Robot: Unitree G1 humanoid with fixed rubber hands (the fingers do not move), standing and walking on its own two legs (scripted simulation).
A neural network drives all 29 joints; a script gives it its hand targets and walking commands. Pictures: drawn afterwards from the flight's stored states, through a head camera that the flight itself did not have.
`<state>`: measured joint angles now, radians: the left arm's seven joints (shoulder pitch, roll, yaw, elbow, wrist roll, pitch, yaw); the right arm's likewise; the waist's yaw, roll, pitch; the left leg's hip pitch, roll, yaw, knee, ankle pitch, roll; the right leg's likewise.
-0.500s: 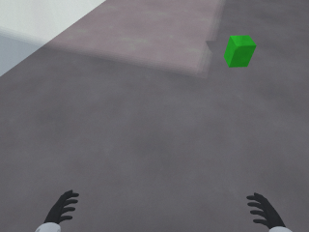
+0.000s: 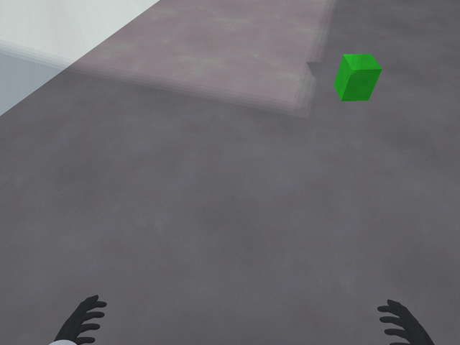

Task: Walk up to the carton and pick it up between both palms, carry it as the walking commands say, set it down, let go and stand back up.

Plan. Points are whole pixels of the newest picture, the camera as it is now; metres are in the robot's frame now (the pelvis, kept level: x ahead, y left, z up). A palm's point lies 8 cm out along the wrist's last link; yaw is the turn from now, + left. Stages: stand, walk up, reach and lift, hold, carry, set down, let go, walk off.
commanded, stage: stand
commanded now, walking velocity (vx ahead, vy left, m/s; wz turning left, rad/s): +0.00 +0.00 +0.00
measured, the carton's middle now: (355, 77) +1.89 -0.86 -0.63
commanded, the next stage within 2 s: walk up in 1.30 s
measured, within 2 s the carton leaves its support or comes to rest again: neither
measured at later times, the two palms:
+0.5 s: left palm out of the picture +0.12 +0.31 -0.07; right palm out of the picture +0.12 -0.31 -0.07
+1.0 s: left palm out of the picture +0.10 +0.31 -0.08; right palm out of the picture +0.10 -0.31 -0.08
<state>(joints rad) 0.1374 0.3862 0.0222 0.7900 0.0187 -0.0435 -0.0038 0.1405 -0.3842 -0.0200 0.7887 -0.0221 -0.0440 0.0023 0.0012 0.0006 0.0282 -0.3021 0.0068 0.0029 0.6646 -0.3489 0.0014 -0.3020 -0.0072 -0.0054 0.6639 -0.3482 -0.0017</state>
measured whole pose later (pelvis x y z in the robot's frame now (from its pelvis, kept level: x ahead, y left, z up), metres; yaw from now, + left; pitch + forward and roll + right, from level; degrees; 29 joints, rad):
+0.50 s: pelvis +0.00 +0.00 +0.02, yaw +0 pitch -2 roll +0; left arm 0.08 0.39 0.00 0.97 0.01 -0.03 -0.01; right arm 0.09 -0.39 0.00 0.96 -0.02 -0.03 0.00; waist 0.00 0.00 0.04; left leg -0.17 0.01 0.00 0.44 -0.23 0.00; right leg -0.17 -0.01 -0.01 0.44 -0.23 0.00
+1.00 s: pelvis +0.00 +0.00 +0.02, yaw +0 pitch -2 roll +0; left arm 0.08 0.40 0.00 1.05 0.01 -0.02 0.00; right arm 0.09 -0.39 -0.01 1.05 -0.01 -0.02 0.00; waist 0.00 0.00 0.04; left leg -0.13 0.01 0.00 0.36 -0.19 0.00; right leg -0.14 -0.01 -0.01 0.36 -0.19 0.00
